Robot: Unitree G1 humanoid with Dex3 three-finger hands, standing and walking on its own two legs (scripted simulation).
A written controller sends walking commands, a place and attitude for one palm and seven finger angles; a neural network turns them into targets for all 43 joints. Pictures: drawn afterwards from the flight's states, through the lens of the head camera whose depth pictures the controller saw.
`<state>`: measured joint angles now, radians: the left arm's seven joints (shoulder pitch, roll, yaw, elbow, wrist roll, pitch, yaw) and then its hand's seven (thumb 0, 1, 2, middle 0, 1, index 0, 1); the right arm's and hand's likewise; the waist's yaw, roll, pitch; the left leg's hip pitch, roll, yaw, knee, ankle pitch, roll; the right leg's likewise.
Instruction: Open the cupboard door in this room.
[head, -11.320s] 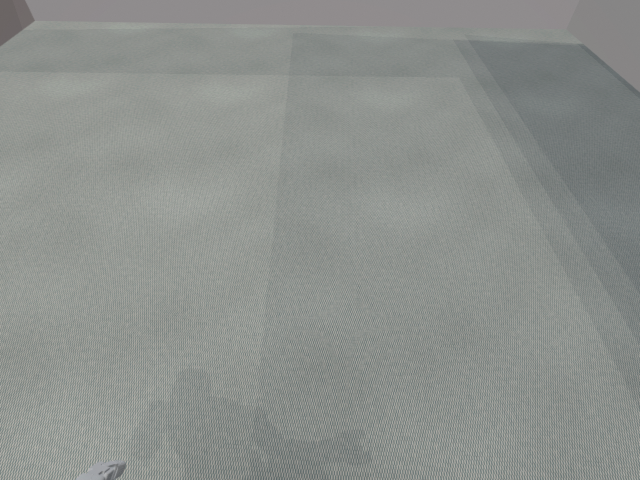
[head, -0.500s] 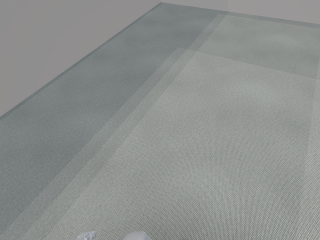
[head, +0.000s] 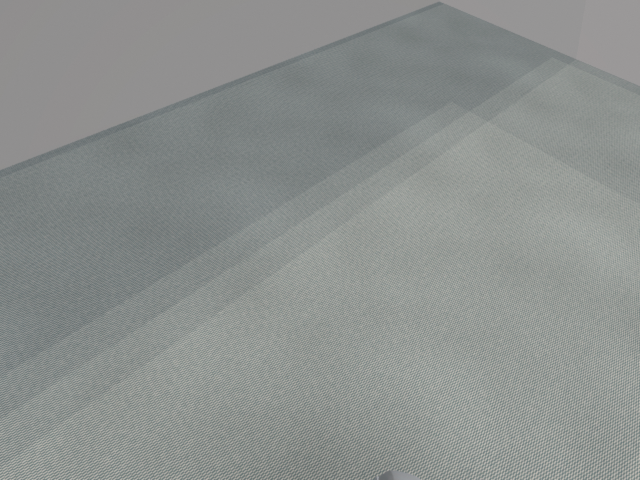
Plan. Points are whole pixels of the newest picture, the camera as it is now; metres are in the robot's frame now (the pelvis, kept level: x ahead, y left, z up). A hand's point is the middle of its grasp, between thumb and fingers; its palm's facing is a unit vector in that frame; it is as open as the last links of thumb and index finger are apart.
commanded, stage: turn or walk to find it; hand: left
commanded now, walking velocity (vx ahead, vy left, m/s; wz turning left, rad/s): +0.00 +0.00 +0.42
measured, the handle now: out of the picture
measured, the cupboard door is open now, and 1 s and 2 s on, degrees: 0 0 0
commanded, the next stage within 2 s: none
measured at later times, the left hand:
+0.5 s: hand out of the picture +0.04 +0.15 -0.14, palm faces +0.23 -0.93 -0.28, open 7.4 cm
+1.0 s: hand out of the picture -0.09 +0.21 -0.17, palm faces +0.47 -0.84 -0.26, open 7.4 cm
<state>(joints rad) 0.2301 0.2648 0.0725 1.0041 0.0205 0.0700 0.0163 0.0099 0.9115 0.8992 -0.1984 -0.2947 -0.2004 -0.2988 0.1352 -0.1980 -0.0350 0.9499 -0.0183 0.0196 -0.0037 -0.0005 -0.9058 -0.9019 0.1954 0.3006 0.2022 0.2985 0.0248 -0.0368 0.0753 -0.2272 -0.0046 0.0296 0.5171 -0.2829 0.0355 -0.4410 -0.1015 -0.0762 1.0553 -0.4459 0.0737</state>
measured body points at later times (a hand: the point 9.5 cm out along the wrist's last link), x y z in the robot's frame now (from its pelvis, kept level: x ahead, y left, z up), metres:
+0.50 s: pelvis -0.01 -0.05 +0.00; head +0.02 -0.08 +0.45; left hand +0.02 +0.20 -0.12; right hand +0.07 -0.30 -0.17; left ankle -0.07 +0.10 -0.64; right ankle +0.00 -0.14 -0.74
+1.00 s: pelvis -0.04 -0.01 +0.00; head -0.02 +0.01 +0.45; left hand -0.11 +0.25 -0.15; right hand +0.16 -0.19 -0.13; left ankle -0.08 +0.08 -0.74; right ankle +0.00 -0.15 -0.67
